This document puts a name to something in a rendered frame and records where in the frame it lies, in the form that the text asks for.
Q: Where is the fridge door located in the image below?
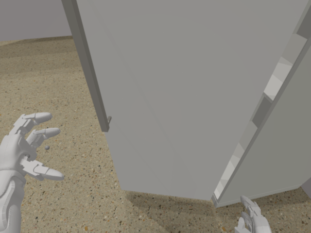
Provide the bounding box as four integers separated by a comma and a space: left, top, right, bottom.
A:
76, 0, 309, 200

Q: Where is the left robot hand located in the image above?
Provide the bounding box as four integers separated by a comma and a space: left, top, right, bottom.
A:
0, 112, 64, 181

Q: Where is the left robot forearm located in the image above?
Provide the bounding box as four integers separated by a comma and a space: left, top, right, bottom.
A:
0, 169, 26, 233

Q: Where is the right robot hand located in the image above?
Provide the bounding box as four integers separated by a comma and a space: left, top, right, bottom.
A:
235, 195, 272, 233

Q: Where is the handle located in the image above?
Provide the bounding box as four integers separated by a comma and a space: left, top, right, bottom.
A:
61, 0, 112, 132

